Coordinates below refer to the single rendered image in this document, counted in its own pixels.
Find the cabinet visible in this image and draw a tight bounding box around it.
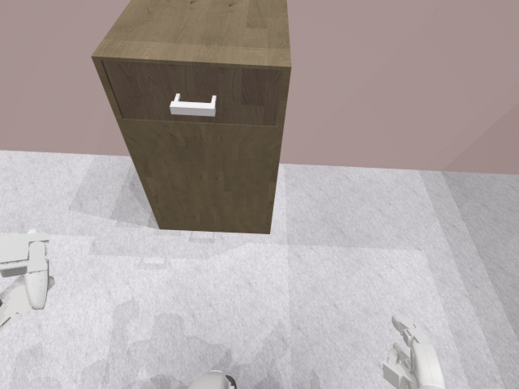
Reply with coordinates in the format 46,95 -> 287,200
91,0 -> 291,234

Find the robot right hand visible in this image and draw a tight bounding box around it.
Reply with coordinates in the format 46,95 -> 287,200
383,315 -> 447,389

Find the left robot shin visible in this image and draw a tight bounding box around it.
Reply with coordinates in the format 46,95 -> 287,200
209,370 -> 229,381

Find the handle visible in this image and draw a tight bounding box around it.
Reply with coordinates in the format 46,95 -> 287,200
170,93 -> 217,117

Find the drawer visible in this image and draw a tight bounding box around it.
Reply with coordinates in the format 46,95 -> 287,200
103,61 -> 281,126

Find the robot left hand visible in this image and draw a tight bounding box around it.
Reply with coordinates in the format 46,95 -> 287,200
0,228 -> 55,331

